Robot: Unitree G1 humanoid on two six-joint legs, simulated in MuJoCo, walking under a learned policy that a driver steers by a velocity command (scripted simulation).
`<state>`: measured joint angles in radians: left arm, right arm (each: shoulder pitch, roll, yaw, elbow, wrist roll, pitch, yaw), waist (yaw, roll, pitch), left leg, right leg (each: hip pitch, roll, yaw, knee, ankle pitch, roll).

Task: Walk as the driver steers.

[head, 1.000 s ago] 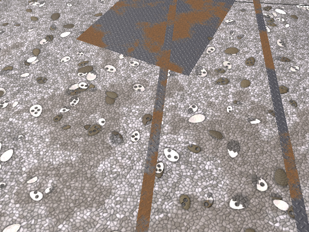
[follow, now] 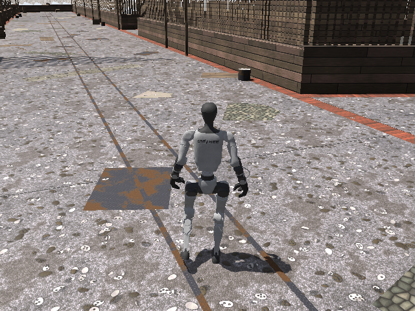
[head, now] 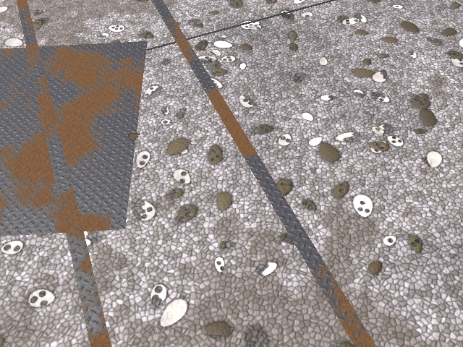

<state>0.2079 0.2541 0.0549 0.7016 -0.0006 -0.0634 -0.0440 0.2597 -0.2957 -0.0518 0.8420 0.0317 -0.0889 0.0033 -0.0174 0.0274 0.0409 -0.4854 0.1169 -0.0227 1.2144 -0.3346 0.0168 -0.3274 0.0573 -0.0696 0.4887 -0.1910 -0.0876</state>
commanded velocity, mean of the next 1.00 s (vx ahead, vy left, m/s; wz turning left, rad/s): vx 0.50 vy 0.00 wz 0.41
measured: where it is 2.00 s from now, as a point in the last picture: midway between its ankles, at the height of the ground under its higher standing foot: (132, 199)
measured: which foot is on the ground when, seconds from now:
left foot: up 0.00-0.40, down 0.42-0.92, up 0.94-1.00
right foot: down 0.00-0.44, up 0.46-0.88, down 0.90-1.00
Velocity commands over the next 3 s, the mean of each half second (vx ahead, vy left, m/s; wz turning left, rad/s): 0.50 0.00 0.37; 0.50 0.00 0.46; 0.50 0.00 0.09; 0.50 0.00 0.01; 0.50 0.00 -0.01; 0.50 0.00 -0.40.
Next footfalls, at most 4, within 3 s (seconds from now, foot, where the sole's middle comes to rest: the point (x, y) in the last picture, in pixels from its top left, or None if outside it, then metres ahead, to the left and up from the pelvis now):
0.42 left None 0.38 0.17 -0.77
0.90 right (218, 267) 0.71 0.08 -0.77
1.44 left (111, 237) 0.82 0.43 -0.77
1.96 right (144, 153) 1.19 0.36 -0.77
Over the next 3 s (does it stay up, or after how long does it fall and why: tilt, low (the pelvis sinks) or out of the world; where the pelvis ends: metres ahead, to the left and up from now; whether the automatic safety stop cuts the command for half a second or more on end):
stays up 1.46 0.66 -0.01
